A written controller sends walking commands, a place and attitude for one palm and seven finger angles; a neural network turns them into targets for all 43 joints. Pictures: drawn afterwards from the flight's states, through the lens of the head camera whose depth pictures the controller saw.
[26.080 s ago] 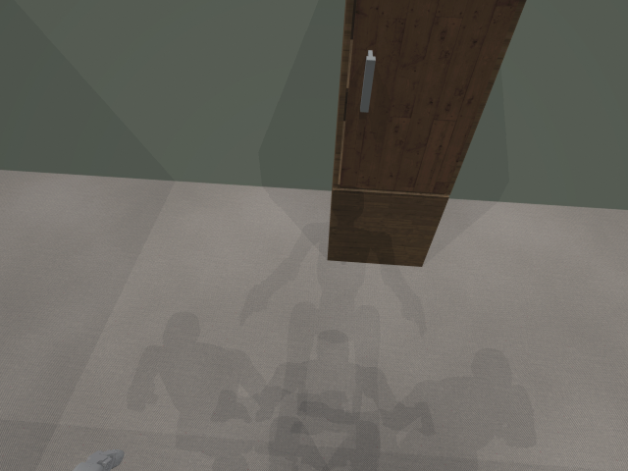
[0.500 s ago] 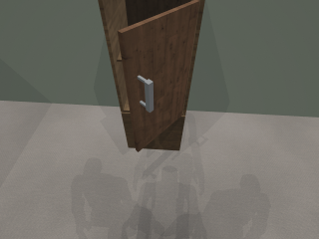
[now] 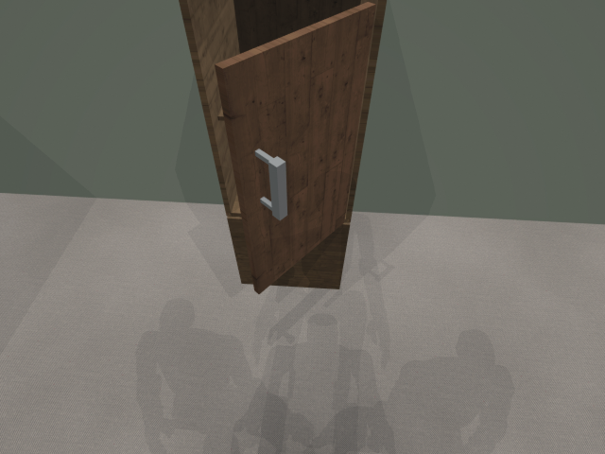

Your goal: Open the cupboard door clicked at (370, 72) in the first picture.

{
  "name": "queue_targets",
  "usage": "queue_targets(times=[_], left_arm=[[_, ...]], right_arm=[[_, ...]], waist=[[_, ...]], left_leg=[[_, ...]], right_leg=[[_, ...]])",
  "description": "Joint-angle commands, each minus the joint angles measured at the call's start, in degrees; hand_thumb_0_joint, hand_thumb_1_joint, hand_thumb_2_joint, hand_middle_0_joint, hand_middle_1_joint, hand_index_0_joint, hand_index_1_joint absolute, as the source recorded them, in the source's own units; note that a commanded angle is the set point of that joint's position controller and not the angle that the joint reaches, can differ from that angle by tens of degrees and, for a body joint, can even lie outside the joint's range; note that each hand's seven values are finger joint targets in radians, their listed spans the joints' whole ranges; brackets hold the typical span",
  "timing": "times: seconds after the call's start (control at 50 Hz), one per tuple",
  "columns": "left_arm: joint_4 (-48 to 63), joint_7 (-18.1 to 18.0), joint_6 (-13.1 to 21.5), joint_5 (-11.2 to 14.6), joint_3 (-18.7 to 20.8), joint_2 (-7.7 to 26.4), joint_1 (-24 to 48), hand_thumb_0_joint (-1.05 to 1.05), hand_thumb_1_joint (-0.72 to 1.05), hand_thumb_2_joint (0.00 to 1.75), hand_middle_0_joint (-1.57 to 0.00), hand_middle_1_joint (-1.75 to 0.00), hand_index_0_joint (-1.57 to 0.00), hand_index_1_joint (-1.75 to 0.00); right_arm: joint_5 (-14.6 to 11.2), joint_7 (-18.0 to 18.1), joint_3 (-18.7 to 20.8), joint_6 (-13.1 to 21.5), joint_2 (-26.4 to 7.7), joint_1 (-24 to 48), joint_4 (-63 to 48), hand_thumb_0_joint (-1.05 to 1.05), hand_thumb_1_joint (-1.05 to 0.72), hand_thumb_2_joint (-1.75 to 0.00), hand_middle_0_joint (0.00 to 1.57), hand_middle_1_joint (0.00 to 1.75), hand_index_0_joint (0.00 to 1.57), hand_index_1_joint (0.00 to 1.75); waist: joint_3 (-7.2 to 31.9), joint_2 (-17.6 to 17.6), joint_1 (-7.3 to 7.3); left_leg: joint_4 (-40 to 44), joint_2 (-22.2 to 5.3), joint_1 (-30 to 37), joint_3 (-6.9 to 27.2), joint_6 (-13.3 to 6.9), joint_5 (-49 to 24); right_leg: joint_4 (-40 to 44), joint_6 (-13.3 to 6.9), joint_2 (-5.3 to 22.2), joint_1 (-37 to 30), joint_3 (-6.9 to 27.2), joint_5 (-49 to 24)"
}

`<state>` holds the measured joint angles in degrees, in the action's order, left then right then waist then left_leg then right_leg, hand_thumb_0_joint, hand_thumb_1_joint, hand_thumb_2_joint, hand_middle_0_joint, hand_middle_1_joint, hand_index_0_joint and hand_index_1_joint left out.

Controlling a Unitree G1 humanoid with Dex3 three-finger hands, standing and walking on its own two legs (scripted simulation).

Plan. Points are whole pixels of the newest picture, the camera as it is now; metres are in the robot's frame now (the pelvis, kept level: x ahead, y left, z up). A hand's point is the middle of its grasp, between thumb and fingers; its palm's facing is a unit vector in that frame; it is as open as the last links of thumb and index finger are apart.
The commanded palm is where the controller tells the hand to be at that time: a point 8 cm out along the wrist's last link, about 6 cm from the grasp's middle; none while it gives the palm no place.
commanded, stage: walk to a spot facing it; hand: left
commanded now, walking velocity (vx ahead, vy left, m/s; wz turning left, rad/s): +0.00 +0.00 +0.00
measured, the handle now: (270, 185) +0.55 +0.10 +0.02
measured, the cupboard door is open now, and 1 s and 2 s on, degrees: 50 50 50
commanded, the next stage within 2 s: none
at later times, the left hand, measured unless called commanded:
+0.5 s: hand out of the picture +0.06 +0.19 -0.18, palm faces -0.10 -0.96 -0.26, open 7.4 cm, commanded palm none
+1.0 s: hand out of the picture +0.12 +0.15 -0.18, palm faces -0.35 -0.91 -0.23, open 7.4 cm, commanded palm none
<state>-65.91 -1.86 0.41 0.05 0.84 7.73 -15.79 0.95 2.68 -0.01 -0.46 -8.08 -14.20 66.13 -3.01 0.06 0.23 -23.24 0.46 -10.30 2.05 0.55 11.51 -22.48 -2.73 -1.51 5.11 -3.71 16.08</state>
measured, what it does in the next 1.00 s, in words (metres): lifts its left foot, turning right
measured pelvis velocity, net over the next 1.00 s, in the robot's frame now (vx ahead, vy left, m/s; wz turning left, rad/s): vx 0.01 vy -0.02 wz -0.47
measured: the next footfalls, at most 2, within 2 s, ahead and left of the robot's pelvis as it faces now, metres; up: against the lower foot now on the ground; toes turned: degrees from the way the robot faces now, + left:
left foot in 1.02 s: +0.11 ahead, +0.09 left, +0.00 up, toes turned -30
right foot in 1.34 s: -0.03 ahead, -0.16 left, +0.00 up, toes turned -43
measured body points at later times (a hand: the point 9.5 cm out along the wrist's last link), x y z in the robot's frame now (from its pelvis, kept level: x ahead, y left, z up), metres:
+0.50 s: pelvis -0.01 -0.01 -0.01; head +0.03 -0.03 +0.43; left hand +0.07 +0.24 -0.16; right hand -0.02 -0.25 -0.17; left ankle +0.01 +0.13 -0.74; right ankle -0.06 -0.09 -0.72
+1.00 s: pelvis +0.01 -0.02 -0.01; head +0.06 -0.03 +0.44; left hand +0.14 +0.20 -0.16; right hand +0.04 -0.30 -0.13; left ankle +0.07 +0.10 -0.73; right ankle -0.05 -0.10 -0.74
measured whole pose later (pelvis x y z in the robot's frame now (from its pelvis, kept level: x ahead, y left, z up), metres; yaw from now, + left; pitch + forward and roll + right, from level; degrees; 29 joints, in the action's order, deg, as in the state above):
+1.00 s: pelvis +0.01 -0.02 -0.01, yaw -27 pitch +2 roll +1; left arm -53.7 -0.5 -2.6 -1.2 4.9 11.8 -15.1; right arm -0.2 2.2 3.0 -1.7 -10.9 -3.3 50.1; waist -5.1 -2.2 2.8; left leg -36.8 0.0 -19.5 1.5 2.5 19.4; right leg -30.0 -2.8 -7.1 14.4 12.2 16.2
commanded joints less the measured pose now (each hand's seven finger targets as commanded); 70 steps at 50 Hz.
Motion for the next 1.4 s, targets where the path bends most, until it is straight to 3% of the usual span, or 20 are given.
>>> queue_targets(times=[0.0,0.26,0.36,0.4,0.48,0.5,0.52,0.54,0.64,0.86,0.94,0.96,1.0,1.02,1.1,1.22,1.26,1.28,1.32,1.38], left_arm=[[1.00,-0.57,0.75,-0.17,0.89,6.01,-4.37,0.00,0.90,0.90,-0.20,-0.30,-0.20,-0.30],[6.49,0.57,-1.92,-0.91,4.61,9.43,-0.30,0.00,0.90,0.90,-0.20,-0.30,-0.20,-0.30],[10.05,1.67,-2.55,-1.12,4.88,7.51,2.19,0.00,0.90,0.90,-0.20,-0.30,-0.20,-0.30],[11.57,2.12,-2.96,-1.22,4.99,6.91,3.81,0.00,0.90,0.90,-0.20,-0.30,-0.20,-0.30],[11.17,2.70,-2.37,-1.06,5.09,7.09,-1.43,0.00,0.90,0.90,-0.20,-0.30,-0.20,-0.30],[10.74,2.46,-1.98,-1.33,5.52,9.08,-3.52,0.00,0.90,0.90,-0.20,-0.30,-0.20,-0.30],[11.03,1.64,-1.39,-2.02,6.69,15.65,-3.90,0.00,0.90,0.90,-0.20,-0.30,-0.20,-0.30],[11.14,1.34,-1.53,-1.33,6.83,18.55,-5.12,0.00,0.90,0.90,-0.20,-0.30,-0.20,-0.30],[13.33,-0.02,-0.87,-1.21,6.09,14.26,-0.20,0.00,0.90,0.90,-0.20,-0.30,-0.20,-0.30],[15.29,0.24,-1.21,-1.72,6.84,15.76,-1.83,0.00,0.90,0.90,-0.20,-0.30,-0.20,-0.30],[16.53,0.39,-1.57,-1.38,6.79,15.27,2.00,0.00,0.90,0.90,-0.20,-0.30,-0.20,-0.30],[17.22,0.53,-1.65,-1.04,6.41,14.11,3.16,0.00,0.90,0.90,-0.20,-0.30,-0.20,-0.30],[19.19,1.63,-1.34,-0.69,5.29,10.30,1.61,0.00,0.90,0.90,-0.20,-0.30,-0.20,-0.30],[20.44,2.27,-1.22,-1.29,5.65,11.40,1.79,0.00,0.90,0.90,-0.20,-0.30,-0.20,-0.30],[18.40,3.58,-2.23,-1.38,5.63,9.89,4.22,0.00,0.90,0.90,-0.20,-0.30,-0.20,-0.30],[19.60,4.30,-2.13,-1.11,4.25,8.72,8.34,0.00,0.90,0.90,-0.20,-0.30,-0.20,-0.30],[18.71,4.20,-1.91,-1.05,4.56,9.57,5.46,0.00,0.90,0.90,-0.20,-0.30,-0.20,-0.30],[17.63,3.98,-1.65,-1.11,5.01,11.28,1.60,0.00,0.90,0.90,-0.20,-0.30,-0.20,-0.30],[15.80,2.12,-0.94,-1.33,6.93,22.83,-4.78,0.00,0.90,0.90,-0.20,-0.30,-0.20,-0.30],[17.79,0.78,-1.74,-1.33,6.04,17.91,3.06,0.00,0.90,0.90,-0.20,-0.30,-0.20,-0.30]], right_arm=[[0.08,0.12,0.42,0.65,-5.00,-3.60,-1.33,0.00,-0.90,-0.90,0.20,0.30,0.20,0.30],[0.37,1.02,3.50,-0.87,-7.49,-2.76,-5.68,0.00,-0.90,-0.90,0.20,0.30,0.20,0.30],[0.84,1.31,4.94,-0.01,-12.09,-3.77,-8.06,0.00,-0.90,-0.90,0.20,0.30,0.20,0.30],[1.09,1.20,4.91,0.24,-12.60,-3.05,-9.41,0.00,-0.90,-0.90,0.20,0.30,0.20,0.30],[1.19,0.68,5.21,-0.06,-13.95,1.74,-11.82,0.00,-0.90,-0.90,0.20,0.30,0.20,0.30],[0.68,0.43,5.29,-0.33,-13.19,2.26,-12.61,0.00,-0.90,-0.90,0.20,0.30,0.20,0.30],[-0.06,0.04,5.06,-0.64,-9.51,2.28,-14.29,0.00,-0.90,-0.90,0.20,0.30,0.20,0.30],[0.10,-0.47,4.95,-1.09,-9.73,5.86,-15.74,0.00,-0.90,-0.90,0.20,0.30,0.20,0.30],[-0.06,-0.60,4.60,-1.31,-8.21,7.60,-15.51,0.00,-0.90,-0.90,0.20,0.30,0.20,0.30],[-0.89,-0.38,4.41,-0.83,-8.15,11.72,-19.49,0.00,-0.90,-0.90,0.20,0.30,0.20,0.30],[-1.13,-0.01,4.38,-0.06,-8.43,5.65,-18.49,0.00,-0.90,-0.90,0.20,0.30,0.20,0.30],[-0.97,0.24,4.51,0.41,-9.83,2.09,-17.63,0.00,-0.90,-0.90,0.20,0.30,0.20,0.30],[0.23,0.53,5.75,0.85,-17.90,-0.77,-18.69,0.00,-0.90,-0.90,0.20,0.30,0.20,0.30],[0.90,0.67,5.39,0.44,-18.43,0.22,-20.23,0.00,-0.90,-0.90,0.20,0.30,0.20,0.30],[1.11,0.59,3.76,0.98,-13.12,2.78,-20.28,0.00,-0.90,-0.90,0.20,0.30,0.20,0.30],[1.15,-0.09,5.07,0.47,-15.91,-1.81,-17.83,0.00,-0.90,-0.90,0.20,0.30,0.20,0.30],[0.85,-0.37,5.40,0.13,-16.45,-0.92,-17.86,0.00,-0.90,-0.90,0.20,0.30,0.20,0.30],[0.52,-0.63,5.42,-0.06,-16.24,0.09,-18.38,0.00,-0.90,-0.90,0.20,0.30,0.20,0.30],[-0.54,-1.16,4.08,-0.56,-10.14,3.52,-21.93,0.00,-0.90,-0.90,0.20,0.30,0.20,0.30],[-0.32,-0.98,4.59,-1.24,-11.68,4.60,-19.91,0.00,-0.90,-0.90,0.20,0.30,0.20,0.30]], waist=[[-1.13,-0.24,-0.17],[-0.76,-0.02,-0.95],[1.13,12.25,-1.03],[1.75,10.19,-0.78],[3.82,6.80,2.56],[3.49,0.18,3.41],[2.82,-16.45,3.16],[1.09,-17.19,5.41],[4.57,-4.93,1.60],[4.84,-6.84,2.39],[6.11,-6.03,-0.98],[6.97,-3.35,-2.65],[8.05,17.87,-2.07],[4.93,10.18,-1.63],[4.32,11.57,0.49],[5.40,12.10,-2.01],[5.24,10.90,-0.15],[6.06,7.87,1.98],[7.89,-19.25,5.79],[4.01,-15.75,2.62]], left_leg=[[1.96,-4.91,0.40,2.82,-2.23,-11.21],[-4.14,-7.52,-1.39,-2.05,-1.52,-2.39],[6.41,-21.04,0.58,10.37,-9.79,-4.97],[7.04,-23.88,0.25,10.08,-12.26,-7.91],[-3.42,-17.87,-2.71,-2.20,-6.25,-13.15],[-10.03,-14.14,-6.40,-5.24,-3.26,-6.60],[-22.58,-5.63,-17.97,-11.39,1.24,11.73],[-33.92,-2.86,-20.89,-7.30,1.78,24.24],[-40.75,-4.35,-23.12,-0.89,2.72,13.55],[-26.40,-1.02,-17.78,-0.54,2.47,13.39],[-8.93,-0.44,-4.48,0.15,1.70,5.68],[-1.30,-3.09,4.63,1.15,1.09,0.32],[6.25,-28.23,12.10,24.14,-10.40,-13.89],[6.46,-30.45,2.76,23.76,-14.07,-8.30],[1.78,-17.80,2.81,4.01,-8.24,-27.60],[-1.60,-18.34,3.36,-2.64,-6.85,-25.47],[-5.53,-17.87,0.01,-4.44,-4.54,-20.64],[-11.23,-16.11,-4.57,-6.42,-2.05,-14.36],[-36.68,-4.05,-23.89,-9.60,3.42,28.30],[-44.44,-6.36,-25.57,-1.11,2.89,18.05]], right_leg=[[4.94,0.06,7.62,2.39,5.26,-12.65],[-1.63,-2.09,7.09,9.66,12.36,-13.76],[-22.58,1.19,-0.07,17.00,4.98,7.95],[-30.27,1.54,2.02,18.17,4.94,15.83],[-13.09,1.95,1.85,7.99,1.53,4.04],[-3.59,1.53,2.82,3.57,3.76,-5.58],[4.94,-2.81,16.19,-1.58,24.51,-15.43],[6.03,-8.72,22.42,1.99,30.63,-21.72],[-0.91,-9.11,14.34,-2.66,23.98,-34.83],[-1.28,-9.40,11.99,-1.38,29.73,-35.61],[-5.01,-5.71,8.56,6.27,29.66,-31.87],[-7.81,-3.04,5.57,12.81,26.71,-24.30],[-29.15,3.82,-3.52,27.75,9.52,20.69],[-37.86,4.82,-0.54,27.15,7.76,20.89],[-45.59,5.98,2.04,28.20,4.78,10.82],[-22.13,4.56,1.26,17.73,-1.41,9.72],[-12.94,3.43,0.64,10.35,-2.15,2.53],[-5.62,2.50,1.49,2.50,-1.02,-5.06],[2.99,-9.07,25.00,-6.71,29.69,-32.03],[2.32,-9.52,17.21,1.35,24.84,-17.21]])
